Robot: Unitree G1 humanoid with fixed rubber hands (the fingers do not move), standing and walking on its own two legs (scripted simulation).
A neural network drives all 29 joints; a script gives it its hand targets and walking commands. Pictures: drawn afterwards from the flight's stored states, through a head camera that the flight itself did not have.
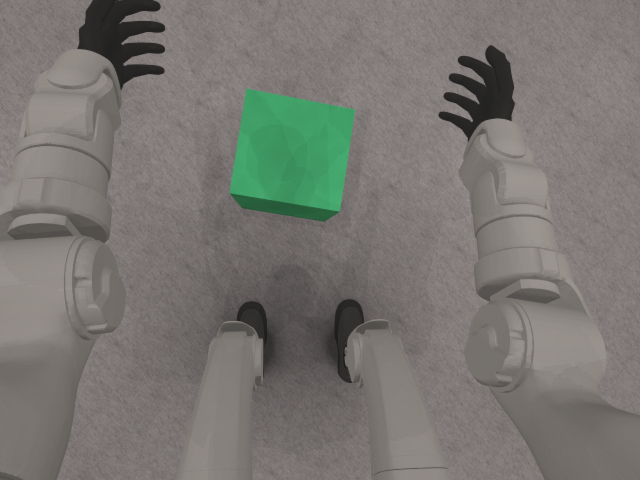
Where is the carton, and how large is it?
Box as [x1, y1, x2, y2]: [229, 88, 354, 221]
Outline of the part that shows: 246,88 229,192 244,208 324,221 339,211 354,109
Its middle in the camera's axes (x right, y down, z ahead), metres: -0.06 -0.17 +0.86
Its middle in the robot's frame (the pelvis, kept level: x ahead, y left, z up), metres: +0.55 +0.01 -0.54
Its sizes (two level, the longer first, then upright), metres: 0.210 0.200 0.250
